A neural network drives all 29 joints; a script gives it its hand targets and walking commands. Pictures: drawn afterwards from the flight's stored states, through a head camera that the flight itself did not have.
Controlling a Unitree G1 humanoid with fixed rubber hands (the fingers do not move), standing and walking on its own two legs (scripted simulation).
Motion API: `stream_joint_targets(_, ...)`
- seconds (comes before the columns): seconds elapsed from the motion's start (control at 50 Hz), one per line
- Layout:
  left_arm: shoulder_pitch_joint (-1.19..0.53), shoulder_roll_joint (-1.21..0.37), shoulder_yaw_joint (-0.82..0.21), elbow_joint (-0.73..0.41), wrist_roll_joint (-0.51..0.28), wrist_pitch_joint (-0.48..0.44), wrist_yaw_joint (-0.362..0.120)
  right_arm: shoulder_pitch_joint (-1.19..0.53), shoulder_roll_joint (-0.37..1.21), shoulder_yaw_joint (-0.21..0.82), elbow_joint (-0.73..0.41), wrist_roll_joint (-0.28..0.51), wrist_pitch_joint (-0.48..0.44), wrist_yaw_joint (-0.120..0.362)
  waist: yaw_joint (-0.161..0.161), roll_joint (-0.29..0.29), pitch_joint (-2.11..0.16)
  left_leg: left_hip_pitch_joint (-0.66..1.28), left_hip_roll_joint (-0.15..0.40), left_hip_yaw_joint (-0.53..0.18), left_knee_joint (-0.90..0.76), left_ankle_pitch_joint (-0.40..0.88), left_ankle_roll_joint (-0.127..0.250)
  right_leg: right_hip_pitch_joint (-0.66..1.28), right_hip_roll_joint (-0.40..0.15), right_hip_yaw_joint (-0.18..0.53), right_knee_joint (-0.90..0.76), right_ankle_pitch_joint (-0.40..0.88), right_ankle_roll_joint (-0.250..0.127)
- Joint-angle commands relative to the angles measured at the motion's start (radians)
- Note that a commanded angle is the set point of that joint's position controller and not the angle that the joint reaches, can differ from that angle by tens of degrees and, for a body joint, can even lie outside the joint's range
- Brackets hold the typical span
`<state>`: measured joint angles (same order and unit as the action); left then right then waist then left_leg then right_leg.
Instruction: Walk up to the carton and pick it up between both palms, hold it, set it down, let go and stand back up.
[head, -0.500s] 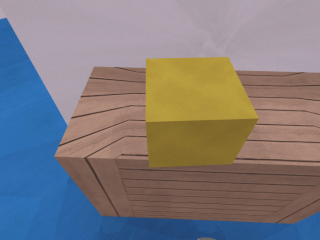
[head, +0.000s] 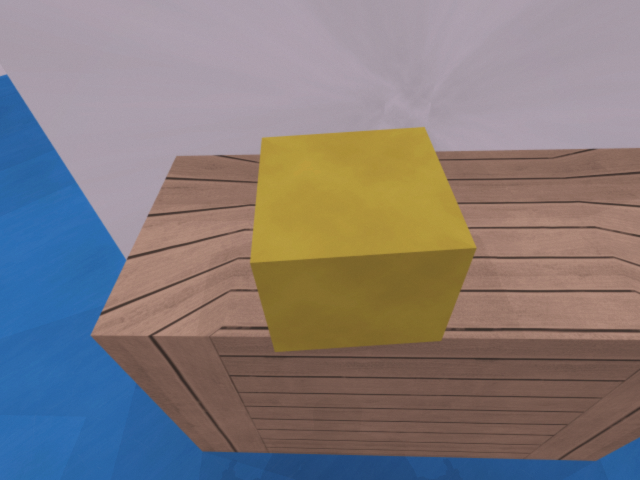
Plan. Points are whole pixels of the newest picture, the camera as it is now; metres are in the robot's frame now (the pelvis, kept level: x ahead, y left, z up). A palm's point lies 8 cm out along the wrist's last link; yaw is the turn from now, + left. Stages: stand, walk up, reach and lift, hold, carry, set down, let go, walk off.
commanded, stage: walk up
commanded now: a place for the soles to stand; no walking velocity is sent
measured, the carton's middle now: (350, 238) +0.47 -0.04 +0.03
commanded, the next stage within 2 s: none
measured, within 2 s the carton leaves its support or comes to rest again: neither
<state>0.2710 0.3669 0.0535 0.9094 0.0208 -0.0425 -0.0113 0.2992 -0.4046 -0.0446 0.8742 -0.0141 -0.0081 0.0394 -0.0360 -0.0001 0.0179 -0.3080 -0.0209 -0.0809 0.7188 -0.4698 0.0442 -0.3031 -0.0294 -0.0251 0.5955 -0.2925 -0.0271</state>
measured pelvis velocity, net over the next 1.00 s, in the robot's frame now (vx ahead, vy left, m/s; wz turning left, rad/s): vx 0.06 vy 0.02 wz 0.01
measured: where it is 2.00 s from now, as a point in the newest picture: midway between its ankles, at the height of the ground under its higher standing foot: outside the picture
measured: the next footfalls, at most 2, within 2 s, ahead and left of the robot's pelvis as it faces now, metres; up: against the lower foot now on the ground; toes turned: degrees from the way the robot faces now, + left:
left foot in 0.04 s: +0.05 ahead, +0.15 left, +0.00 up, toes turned -4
right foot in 0.36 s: +0.07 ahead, -0.09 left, +0.00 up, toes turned -3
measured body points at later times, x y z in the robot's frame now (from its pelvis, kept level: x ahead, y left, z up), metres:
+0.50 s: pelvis +0.06 +0.00 +0.00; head +0.10 -0.01 +0.44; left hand +0.15 +0.31 -0.11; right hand +0.10 -0.31 -0.13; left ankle +0.05 +0.14 -0.70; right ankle +0.08 -0.11 -0.73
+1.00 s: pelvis +0.06 +0.02 +0.00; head +0.07 +0.03 +0.45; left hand +0.17 +0.32 -0.13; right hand +0.14 -0.30 -0.10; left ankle +0.09 +0.15 -0.73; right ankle +0.08 -0.11 -0.73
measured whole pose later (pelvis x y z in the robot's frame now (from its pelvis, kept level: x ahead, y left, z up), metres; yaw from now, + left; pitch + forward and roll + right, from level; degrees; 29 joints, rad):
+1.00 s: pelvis +0.06 +0.02 +0.00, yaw +0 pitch -1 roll +0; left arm 0.15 0.38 0.04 0.98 0.00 0.00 -0.02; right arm 0.23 -0.39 -0.03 0.88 0.00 -0.03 0.01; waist -0.04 -0.03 0.03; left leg -0.31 -0.02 -0.07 0.61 -0.28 -0.01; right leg -0.30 -0.03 -0.03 0.62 -0.30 0.01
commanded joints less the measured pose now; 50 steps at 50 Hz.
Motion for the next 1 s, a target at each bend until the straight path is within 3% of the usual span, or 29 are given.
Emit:
stream_joint_targets(0.0,-0.090,0.173,0.032,-0.138,-0.021,0.003,-0.005,0.143,-0.236,-0.080,0.006,-0.017,-0.092,-0.046,-0.024,0.081,-0.083,0.292,0.163,-0.236,-0.415,0.235,0.047,-0.106,-0.026,0.045,0.238,0.085,-0.045)
stream_joint_targets(0.02,-0.123,0.157,0.026,-0.155,-0.021,0.006,-0.003,0.138,-0.320,-0.103,-0.009,-0.024,-0.091,-0.050,-0.029,0.184,-0.018,0.392,0.324,-0.494,-0.429,0.308,0.118,-0.377,0.077,-0.005,0.335,-0.215,0.000)
stream_joint_targets(0.04,-0.132,0.210,0.039,-0.149,-0.015,0.008,0.008,0.132,-0.325,-0.105,-0.022,-0.019,-0.088,-0.053,-0.026,0.089,-0.007,0.359,0.369,-0.525,-0.398,0.354,0.187,-0.387,0.046,0.078,0.361,-0.266,-0.001)
stream_joint_targets(0.06,-0.111,0.236,0.044,-0.133,-0.014,0.009,0.006,0.104,-0.309,-0.099,-0.025,-0.010,-0.086,-0.052,-0.014,0.067,0.001,0.316,0.366,-0.496,-0.401,0.338,0.218,-0.351,0.015,0.101,0.359,-0.240,-0.003)
stream_joint_targets(0.08,-0.098,0.244,0.046,-0.121,-0.012,0.006,0.001,0.055,-0.307,-0.097,-0.032,-0.009,-0.083,-0.047,0.006,0.102,0.051,0.216,0.356,-0.461,-0.420,0.306,0.218,-0.302,-0.008,0.081,0.345,-0.229,-0.003)
stream_joint_targets(0.12,-0.099,0.242,0.051,-0.109,-0.017,0.004,-0.016,0.011,-0.274,-0.084,-0.037,-0.006,-0.078,-0.045,0.018,0.119,0.124,0.123,0.285,-0.328,-0.428,0.299,0.172,-0.215,-0.019,0.057,0.266,-0.189,-0.004)
stream_joint_targets(0.2,-0.113,0.213,0.052,-0.112,-0.017,-0.003,-0.016,0.015,-0.263,-0.067,-0.037,0.005,-0.070,-0.044,0.016,0.162,0.146,0.099,0.232,-0.196,-0.350,0.589,0.149,-0.112,-0.001,-0.006,0.121,-0.076,0.003)
stream_joint_targets(0.24,-0.074,0.195,0.046,-0.092,-0.018,-0.010,-0.009,-0.034,-0.248,-0.055,-0.046,0.012,-0.057,-0.041,0.053,0.154,0.116,0.066,0.182,-0.108,-0.246,0.721,0.115,0.020,0.028,-0.047,-0.010,0.018,-0.005)
stream_joint_targets(0.26,-0.027,0.191,0.048,-0.073,-0.018,-0.014,-0.004,-0.059,-0.240,-0.051,-0.057,0.017,-0.050,-0.041,0.075,0.139,0.080,0.057,0.150,-0.070,-0.167,0.700,0.093,0.110,0.048,-0.063,-0.106,0.096,-0.010)
stream_joint_targets(0.28,0.035,0.211,0.054,-0.051,-0.016,-0.018,0.003,-0.076,-0.217,-0.043,-0.071,0.025,-0.046,-0.042,0.103,0.088,0.025,0.054,0.110,-0.037,-0.059,0.685,0.062,0.212,0.043,-0.042,-0.180,0.189,-0.019)
stream_joint_targets(0.3,0.104,0.263,0.066,-0.035,-0.012,-0.024,0.011,-0.079,-0.180,-0.033,-0.085,0.035,-0.046,-0.044,0.130,-0.025,-0.063,0.005,0.058,0.005,0.101,0.586,0.024,0.338,-0.041,0.071,-0.194,0.331,-0.050)
stream_joint_targets(0.32,0.144,0.316,0.075,-0.036,-0.004,-0.031,0.019,-0.050,-0.126,-0.015,-0.099,0.047,-0.048,-0.047,0.126,-0.193,-0.134,-0.143,-0.033,0.035,0.271,0.269,-0.016,0.461,-0.231,0.353,-0.206,0.477,-0.110)
stream_joint_targets(0.34,0.093,0.297,0.062,-0.054,-0.007,-0.030,0.020,-0.005,-0.131,-0.012,-0.071,0.037,-0.037,-0.057,0.082,-0.141,-0.118,-0.193,-0.056,0.012,0.253,-0.072,-0.017,0.444,-0.319,0.454,-0.206,0.557,-0.163)
stream_joint_targets(0.36,0.033,0.275,0.052,-0.071,-0.005,-0.027,0.018,0.031,-0.156,-0.020,-0.044,0.030,-0.028,-0.059,0.056,-0.081,-0.118,-0.153,-0.010,-0.011,0.241,-0.122,-0.011,0.395,-0.317,0.410,-0.185,0.521,-0.184)
stream_joint_targets(0.38,-0.004,0.293,0.058,-0.084,-0.007,-0.023,0.020,0.039,-0.172,-0.029,-0.038,0.029,-0.028,-0.060,0.054,-0.163,-0.102,-0.175,0.013,0.022,0.219,-0.163,-0.011,0.376,-0.330,0.410,-0.171,0.508,-0.226)
stream_joint_targets(0.42,-0.044,0.263,0.049,-0.089,-0.007,-0.018,0.017,-0.010,-0.173,-0.024,-0.035,0.035,-0.038,-0.053,0.056,-0.168,-0.057,-0.121,0.038,0.038,0.111,-0.133,-0.024,0.268,-0.258,0.282,-0.177,0.524,-0.197)
stream_joint_targets(0.48,-0.078,0.263,0.046,-0.098,-0.011,-0.012,0.022,0.012,-0.147,-0.026,-0.016,0.031,-0.040,-0.054,0.040,-0.211,-0.074,-0.012,0.031,0.083,-0.008,0.039,-0.032,0.185,-0.222,0.194,-0.105,0.611,-0.166)
stream_joint_targets(0.5,-0.104,0.256,0.045,-0.104,-0.018,-0.005,0.022,0.026,-0.144,-0.026,-0.004,0.026,-0.041,-0.057,0.029,-0.188,-0.076,0.046,0.022,0.102,-0.070,0.132,-0.034,0.138,-0.203,0.163,-0.076,0.590,-0.153)
stream_joint_targets(0.54,-0.132,0.242,0.037,-0.106,-0.031,0.011,0.019,0.023,-0.143,-0.033,0.011,0.016,-0.045,-0.063,0.007,-0.143,-0.082,0.163,0.017,0.098,-0.215,0.365,-0.031,0.050,-0.156,0.126,-0.029,0.421,-0.099)
stream_joint_targets(0.56,-0.148,0.221,0.030,-0.107,-0.035,0.017,0.016,0.010,-0.162,-0.038,0.013,0.009,-0.047,-0.066,0.003,-0.115,-0.093,0.203,0.046,0.044,-0.236,0.436,-0.022,0.016,-0.128,0.111,-0.011,0.325,-0.069)
stream_joint_targets(0.58,-0.158,0.202,0.023,-0.109,-0.038,0.022,0.015,-0.015,-0.198,-0.044,0.002,0.000,-0.050,-0.069,0.006,-0.051,-0.104,0.202,0.128,-0.090,-0.262,0.478,0.010,-0.011,-0.076,0.079,0.028,0.214,-0.032)
stream_joint_targets(0.6,-0.151,0.193,0.021,-0.100,-0.040,0.030,0.013,-0.075,-0.233,-0.045,-0.019,-0.008,-0.054,-0.070,0.034,0.009,-0.081,0.117,0.228,-0.258,-0.307,0.413,0.071,-0.011,-0.012,0.060,0.073,0.069,0.002)
stream_joint_targets(0.62,-0.120,0.198,0.025,-0.078,-0.041,0.040,0.012,-0.133,-0.245,-0.039,-0.029,-0.005,-0.054,-0.068,0.074,0.020,-0.046,-0.001,0.276,-0.288,-0.334,0.272,0.123,0.047,0.013,0.037,0.058,-0.123,0.002)
stream_joint_targets(0.64,-0.093,0.198,0.028,-0.056,-0.035,0.044,0.009,-0.162,-0.250,-0.037,-0.024,0.001,-0.050,-0.063,0.082,0.029,-0.013,-0.109,0.263,-0.244,-0.359,0.129,0.131,0.134,0.009,0.037,0.022,-0.170,-0.012)
stream_joint_targets(0.66,-0.067,0.184,0.026,-0.035,-0.025,0.040,0.006,-0.194,-0.235,-0.030,-0.025,-0.002,-0.048,-0.058,0.094,0.050,-0.002,-0.105,0.232,-0.210,-0.345,0.109,0.098,0.156,-0.008,0.048,-0.046,-0.129,-0.020)
stream_joint_targets(0.7,-0.079,0.199,0.031,-0.017,-0.015,0.025,0.002,-0.177,-0.190,-0.016,-0.018,0.001,-0.047,-0.052,0.081,0.063,-0.019,-0.091,0.159,-0.148,-0.324,0.134,0.028,0.180,-0.058,0.099,-0.113,0.001,-0.039)
stream_joint_targets(0.72,-0.103,0.208,0.033,-0.017,-0.017,0.020,0.002,-0.164,-0.180,-0.011,-0.010,0.003,-0.050,-0.052,0.071,0.059,-0.029,-0.067,0.133,-0.125,-0.301,0.187,0.014,0.163,-0.073,0.120,-0.124,0.057,-0.041)
stream_joint_targets(0.8,-0.158,0.212,0.022,-0.002,-0.015,0.013,0.000,-0.161,-0.181,-0.008,0.003,0.000,-0.052,-0.046,0.055,0.052,-0.035,-0.005,0.128,-0.122,-0.301,0.215,0.018,0.102,-0.071,0.119,-0.141,0.027,-0.036)
stream_joint_targets(0.98,-0.195,0.212,0.014,0.032,-0.016,0.009,-0.002,-0.189,-0.179,-0.003,0.018,0.003,-0.053,-0.046,0.053,0.018,-0.038,0.038,0.113,-0.090,-0.295,0.256,0.006,0.077,-0.086,0.134,-0.180,0.048,-0.031)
